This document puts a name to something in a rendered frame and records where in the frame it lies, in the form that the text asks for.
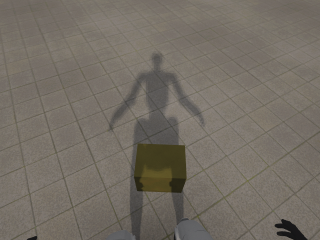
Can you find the robot thigh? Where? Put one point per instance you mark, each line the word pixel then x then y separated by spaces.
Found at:
pixel 191 230
pixel 121 235

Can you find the left robot thigh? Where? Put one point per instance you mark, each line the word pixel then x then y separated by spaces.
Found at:
pixel 121 235

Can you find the right robot thigh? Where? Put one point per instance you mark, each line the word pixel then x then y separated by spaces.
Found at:
pixel 191 230

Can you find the right robot hand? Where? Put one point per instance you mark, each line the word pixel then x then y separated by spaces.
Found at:
pixel 294 233

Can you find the carton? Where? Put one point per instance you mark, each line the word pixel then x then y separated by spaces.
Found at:
pixel 160 168

